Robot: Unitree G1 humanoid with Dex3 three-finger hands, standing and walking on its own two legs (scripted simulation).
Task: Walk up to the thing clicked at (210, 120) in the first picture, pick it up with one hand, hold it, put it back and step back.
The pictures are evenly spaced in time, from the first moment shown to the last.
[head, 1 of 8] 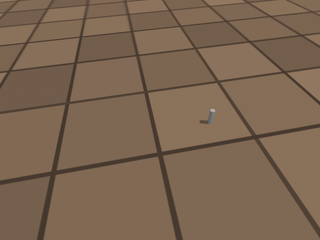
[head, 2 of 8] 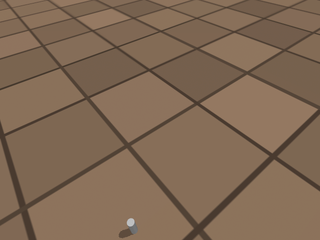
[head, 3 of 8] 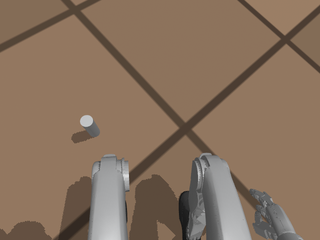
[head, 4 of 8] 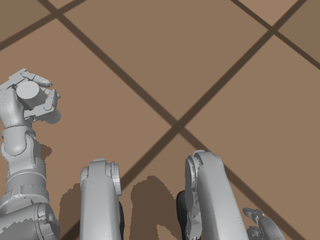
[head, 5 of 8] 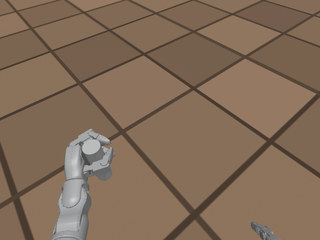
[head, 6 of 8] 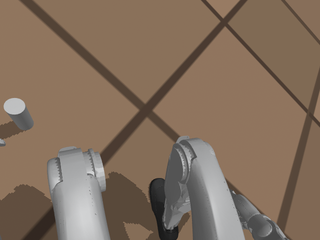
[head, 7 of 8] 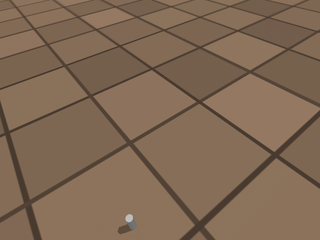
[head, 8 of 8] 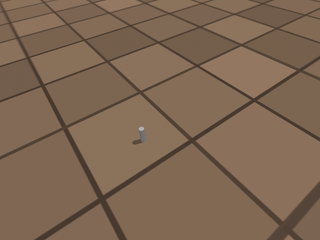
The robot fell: no
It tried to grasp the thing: yes
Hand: left
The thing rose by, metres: 0.69
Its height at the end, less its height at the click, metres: +0.00
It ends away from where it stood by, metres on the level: 0.02
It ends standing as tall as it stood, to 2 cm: yes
